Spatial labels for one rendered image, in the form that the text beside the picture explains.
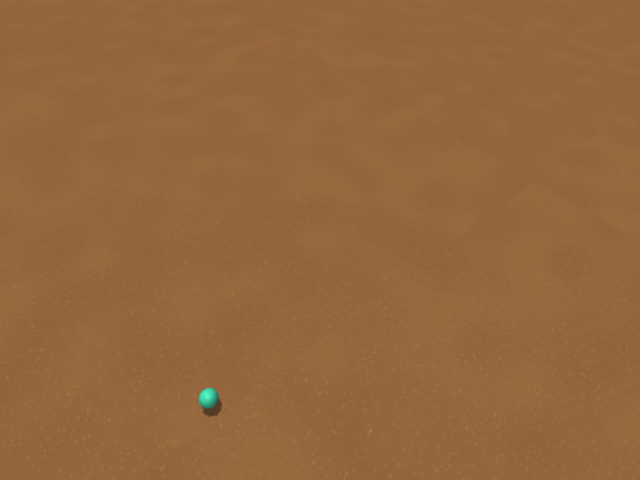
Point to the ball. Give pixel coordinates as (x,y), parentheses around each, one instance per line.
(208,398)

